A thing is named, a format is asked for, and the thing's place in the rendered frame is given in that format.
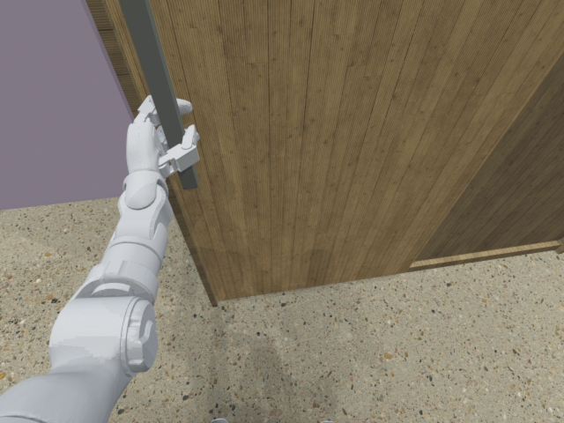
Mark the left robot hand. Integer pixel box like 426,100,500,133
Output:
126,95,200,181

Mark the left robot forearm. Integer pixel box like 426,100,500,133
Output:
48,171,173,366

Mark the left robot upper arm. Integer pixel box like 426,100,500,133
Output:
0,296,158,423

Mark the wardrobe door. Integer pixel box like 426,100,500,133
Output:
414,52,564,262
105,0,564,301

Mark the handle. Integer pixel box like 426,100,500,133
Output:
119,0,198,189

